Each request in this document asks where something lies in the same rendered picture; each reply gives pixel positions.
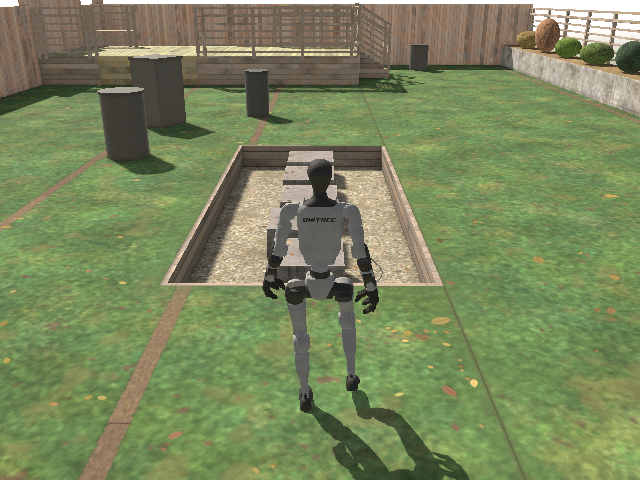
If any robot right upper arm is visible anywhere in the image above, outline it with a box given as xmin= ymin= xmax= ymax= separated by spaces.
xmin=341 ymin=202 xmax=367 ymax=259

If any robot left upper arm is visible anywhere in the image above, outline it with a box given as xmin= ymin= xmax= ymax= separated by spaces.
xmin=272 ymin=202 xmax=299 ymax=257

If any robot left forearm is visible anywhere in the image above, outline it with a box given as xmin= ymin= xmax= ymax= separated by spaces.
xmin=264 ymin=241 xmax=283 ymax=282

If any right robot shin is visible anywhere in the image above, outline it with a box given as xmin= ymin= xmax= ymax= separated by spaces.
xmin=342 ymin=311 xmax=356 ymax=379

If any left robot hand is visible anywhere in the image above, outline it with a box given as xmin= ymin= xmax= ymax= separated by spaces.
xmin=262 ymin=278 xmax=285 ymax=299

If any humanoid robot head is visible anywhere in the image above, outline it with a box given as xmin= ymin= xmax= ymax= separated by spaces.
xmin=303 ymin=159 xmax=337 ymax=207

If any right robot hand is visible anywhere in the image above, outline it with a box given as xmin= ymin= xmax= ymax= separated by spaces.
xmin=355 ymin=287 xmax=379 ymax=314

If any robot right forearm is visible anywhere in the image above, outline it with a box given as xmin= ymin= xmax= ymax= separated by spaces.
xmin=357 ymin=243 xmax=377 ymax=291

